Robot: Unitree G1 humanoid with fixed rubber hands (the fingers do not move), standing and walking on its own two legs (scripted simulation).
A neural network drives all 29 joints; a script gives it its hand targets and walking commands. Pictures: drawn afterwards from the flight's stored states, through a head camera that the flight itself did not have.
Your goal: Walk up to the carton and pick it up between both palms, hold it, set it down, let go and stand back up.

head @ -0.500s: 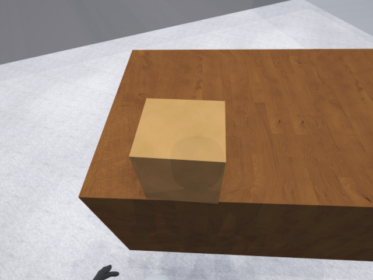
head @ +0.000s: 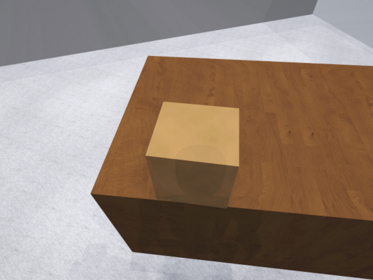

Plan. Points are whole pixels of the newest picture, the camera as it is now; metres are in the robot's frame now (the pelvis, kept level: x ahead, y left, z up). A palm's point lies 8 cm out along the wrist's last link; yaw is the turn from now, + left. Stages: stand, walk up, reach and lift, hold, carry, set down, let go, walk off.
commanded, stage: walk up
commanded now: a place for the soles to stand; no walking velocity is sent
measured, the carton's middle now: (195, 156) +0.43 +0.01 -0.03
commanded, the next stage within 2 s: none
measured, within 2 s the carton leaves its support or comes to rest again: neither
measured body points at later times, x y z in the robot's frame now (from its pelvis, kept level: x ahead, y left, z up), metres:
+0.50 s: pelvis -0.03 +0.09 -0.01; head -0.01 +0.09 +0.44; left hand +0.01 +0.35 -0.15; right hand +0.05 -0.15 -0.15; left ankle +0.00 +0.21 -0.74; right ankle -0.03 -0.03 -0.74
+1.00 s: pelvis -0.02 +0.09 -0.01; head -0.01 +0.08 +0.44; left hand +0.07 +0.34 -0.14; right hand -0.01 -0.18 -0.15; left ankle +0.00 +0.21 -0.74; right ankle -0.02 -0.03 -0.74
